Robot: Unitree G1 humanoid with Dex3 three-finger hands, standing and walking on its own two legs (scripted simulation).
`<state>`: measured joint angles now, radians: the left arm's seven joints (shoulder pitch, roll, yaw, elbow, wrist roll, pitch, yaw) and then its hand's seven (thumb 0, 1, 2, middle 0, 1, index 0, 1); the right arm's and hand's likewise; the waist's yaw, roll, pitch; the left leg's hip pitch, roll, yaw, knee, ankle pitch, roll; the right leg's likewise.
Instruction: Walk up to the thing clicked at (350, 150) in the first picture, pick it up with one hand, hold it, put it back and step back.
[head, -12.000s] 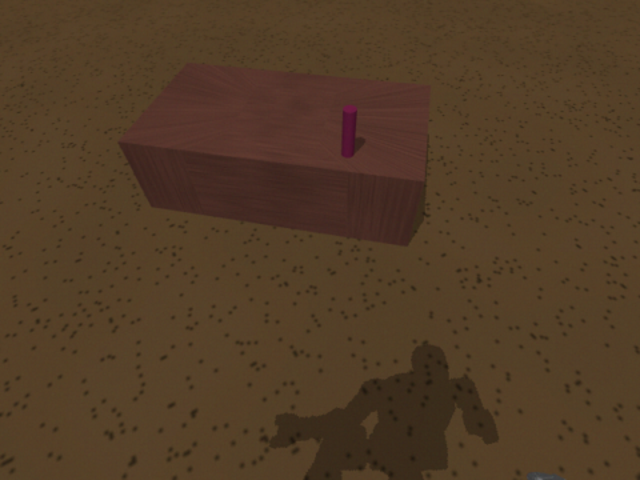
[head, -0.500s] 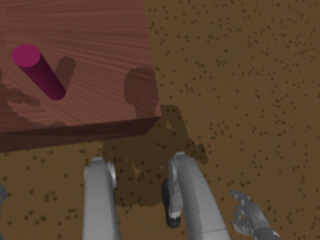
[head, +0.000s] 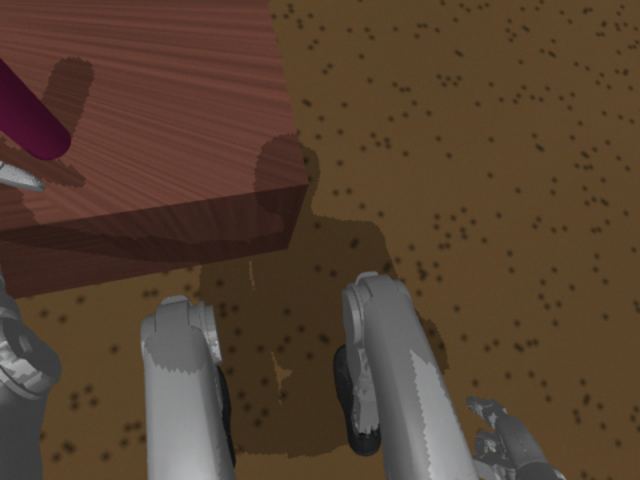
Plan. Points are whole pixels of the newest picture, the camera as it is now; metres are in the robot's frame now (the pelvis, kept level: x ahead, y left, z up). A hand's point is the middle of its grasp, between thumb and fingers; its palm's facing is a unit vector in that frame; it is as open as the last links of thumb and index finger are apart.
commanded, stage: close in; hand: left
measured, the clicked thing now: out of the picture +0.51 +0.27 +0.05
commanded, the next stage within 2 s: rest palm in 0.26 s
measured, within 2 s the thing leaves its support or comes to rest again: leaves its support in 1.64 s
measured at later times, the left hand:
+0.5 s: hand (10, 103) +0.51 +0.27 +0.03, palm faces +0.24 -0.97 -0.01, open 17.6 cm
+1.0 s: hand (4, 84) +0.52 +0.27 +0.04, palm faces +0.25 -0.97 -0.02, open 11.6 cm
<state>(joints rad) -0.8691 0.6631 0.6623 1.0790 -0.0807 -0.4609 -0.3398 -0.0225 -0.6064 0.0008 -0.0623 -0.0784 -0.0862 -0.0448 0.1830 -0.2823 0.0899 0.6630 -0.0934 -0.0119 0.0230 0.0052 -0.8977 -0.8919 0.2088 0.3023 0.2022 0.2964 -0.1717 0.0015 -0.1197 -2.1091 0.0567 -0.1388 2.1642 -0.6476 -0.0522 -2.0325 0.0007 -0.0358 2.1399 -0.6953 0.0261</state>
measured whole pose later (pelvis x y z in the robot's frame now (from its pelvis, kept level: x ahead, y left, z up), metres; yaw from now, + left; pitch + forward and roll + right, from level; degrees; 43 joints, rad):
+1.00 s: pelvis +0.01 +0.00 +0.02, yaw +0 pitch +34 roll -5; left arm -0.87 0.55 0.55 1.00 -0.07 -0.46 -0.18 -0.01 -0.22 0.34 -0.70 -0.56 -0.71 -0.53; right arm 0.18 -0.27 0.05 0.64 -0.07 0.04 0.02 0.00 -0.91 -0.89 0.21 0.30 0.20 0.30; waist -0.15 0.00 -0.13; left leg -2.05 0.07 -0.12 2.10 -0.66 -0.04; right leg -1.98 0.00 -0.03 2.07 -0.70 0.03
